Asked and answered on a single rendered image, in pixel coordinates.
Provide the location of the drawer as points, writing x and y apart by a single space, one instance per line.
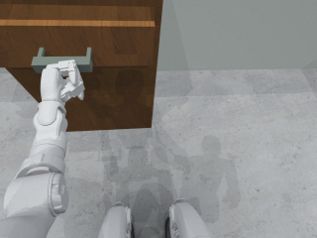
117 35

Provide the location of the left robot hand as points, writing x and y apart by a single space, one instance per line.
55 88

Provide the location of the right robot shin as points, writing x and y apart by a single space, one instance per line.
175 234

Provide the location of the handle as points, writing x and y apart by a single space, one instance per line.
40 62

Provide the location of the left robot forearm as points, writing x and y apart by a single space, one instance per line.
49 148

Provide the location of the left robot upper arm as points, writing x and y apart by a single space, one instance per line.
32 205

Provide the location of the cabinet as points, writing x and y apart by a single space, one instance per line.
115 97

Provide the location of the robot left thigh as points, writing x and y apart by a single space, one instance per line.
117 223

